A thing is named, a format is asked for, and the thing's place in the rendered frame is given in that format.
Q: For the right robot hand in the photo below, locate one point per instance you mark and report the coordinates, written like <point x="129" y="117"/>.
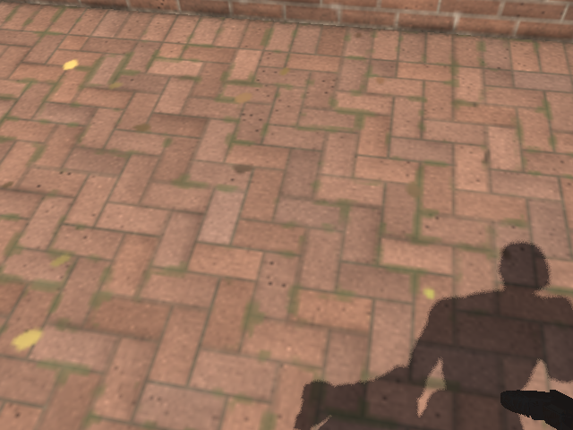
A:
<point x="554" y="407"/>

